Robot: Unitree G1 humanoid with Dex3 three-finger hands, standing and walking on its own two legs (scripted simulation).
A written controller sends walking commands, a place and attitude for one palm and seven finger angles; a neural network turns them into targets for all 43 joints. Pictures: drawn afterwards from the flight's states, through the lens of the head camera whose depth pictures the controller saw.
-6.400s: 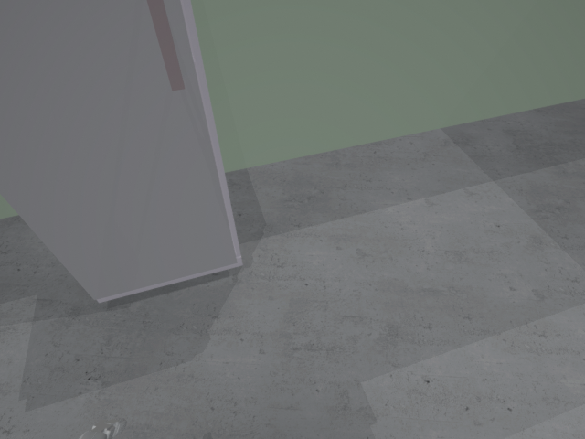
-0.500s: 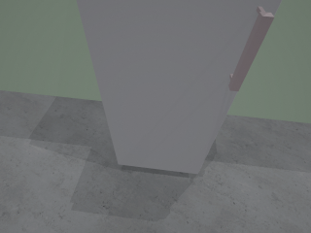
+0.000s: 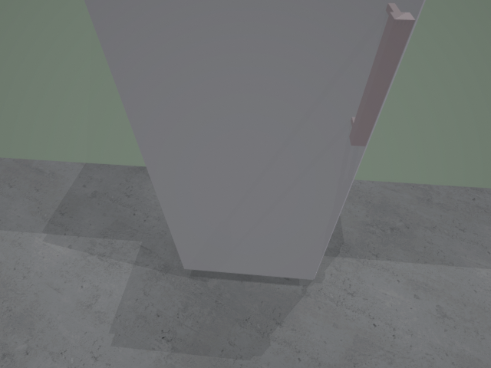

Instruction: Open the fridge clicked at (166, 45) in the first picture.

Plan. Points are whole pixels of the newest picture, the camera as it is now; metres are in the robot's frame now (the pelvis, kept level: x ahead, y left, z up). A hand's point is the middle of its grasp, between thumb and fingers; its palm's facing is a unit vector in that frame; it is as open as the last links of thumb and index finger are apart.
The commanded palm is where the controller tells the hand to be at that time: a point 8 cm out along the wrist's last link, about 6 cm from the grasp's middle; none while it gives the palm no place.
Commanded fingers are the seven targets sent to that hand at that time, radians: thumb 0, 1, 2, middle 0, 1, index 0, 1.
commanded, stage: shuffle to correct the standing spot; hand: right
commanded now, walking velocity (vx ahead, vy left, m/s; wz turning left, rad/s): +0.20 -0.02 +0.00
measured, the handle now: (373, 81) +0.53 -0.19 +0.21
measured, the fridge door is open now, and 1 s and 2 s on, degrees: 0 0 0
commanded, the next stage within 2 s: come to a stop and stand still in 0.10 s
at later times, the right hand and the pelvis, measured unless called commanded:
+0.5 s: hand out of the picture +0.05 -0.18 -0.18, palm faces +0.08 +0.98 -0.16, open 7.4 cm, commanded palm none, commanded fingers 0.00 -0.90 -0.90 0.20 0.30 0.20 0.30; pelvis +0.09 -0.02 +0.00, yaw +0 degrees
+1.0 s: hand out of the picture +0.09 -0.14 -0.17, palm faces +0.06 +0.98 -0.21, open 7.3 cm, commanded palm none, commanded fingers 0.00 -0.90 -0.90 0.20 0.30 0.20 0.30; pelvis +0.05 +0.04 +0.00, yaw -1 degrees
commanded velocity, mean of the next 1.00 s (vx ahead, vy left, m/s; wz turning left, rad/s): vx -0.03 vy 0.02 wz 0.00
